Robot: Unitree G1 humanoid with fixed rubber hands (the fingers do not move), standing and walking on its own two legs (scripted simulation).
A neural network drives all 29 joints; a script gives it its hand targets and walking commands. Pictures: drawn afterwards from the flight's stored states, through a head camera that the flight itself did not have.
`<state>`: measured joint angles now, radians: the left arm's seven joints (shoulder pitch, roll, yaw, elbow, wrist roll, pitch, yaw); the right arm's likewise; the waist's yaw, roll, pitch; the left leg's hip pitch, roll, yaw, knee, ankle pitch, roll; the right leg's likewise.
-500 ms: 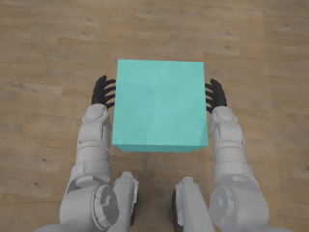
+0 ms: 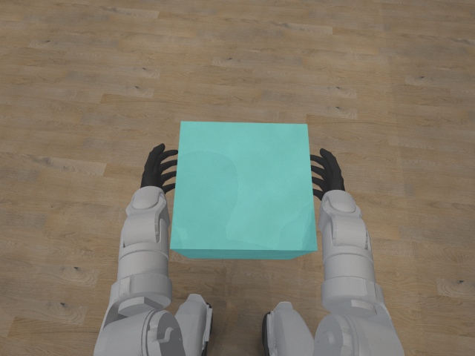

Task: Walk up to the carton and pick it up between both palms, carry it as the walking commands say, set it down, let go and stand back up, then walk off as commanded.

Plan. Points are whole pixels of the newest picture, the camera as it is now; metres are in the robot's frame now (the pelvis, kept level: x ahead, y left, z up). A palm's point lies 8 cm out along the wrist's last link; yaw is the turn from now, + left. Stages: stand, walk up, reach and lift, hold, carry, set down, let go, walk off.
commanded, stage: reach and lift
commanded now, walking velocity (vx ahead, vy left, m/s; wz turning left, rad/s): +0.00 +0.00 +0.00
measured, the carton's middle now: (241, 198) +0.39 +0.02 -0.11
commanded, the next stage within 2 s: none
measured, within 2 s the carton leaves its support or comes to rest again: neither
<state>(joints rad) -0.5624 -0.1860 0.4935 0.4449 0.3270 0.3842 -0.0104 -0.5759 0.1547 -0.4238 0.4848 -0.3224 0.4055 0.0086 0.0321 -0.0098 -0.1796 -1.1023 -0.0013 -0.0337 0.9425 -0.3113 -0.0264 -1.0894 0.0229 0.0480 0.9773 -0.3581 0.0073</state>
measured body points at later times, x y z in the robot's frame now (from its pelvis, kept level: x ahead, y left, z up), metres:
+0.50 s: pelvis +0.01 +0.00 +0.05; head +0.10 +0.00 +0.49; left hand +0.36 +0.17 +0.04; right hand +0.38 -0.14 +0.04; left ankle +0.06 +0.14 -0.67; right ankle +0.04 -0.12 -0.67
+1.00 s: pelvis +0.03 +0.00 +0.08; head +0.03 +0.01 +0.53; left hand +0.35 +0.17 +0.10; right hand +0.36 -0.14 +0.10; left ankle +0.06 +0.14 -0.67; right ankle +0.04 -0.12 -0.67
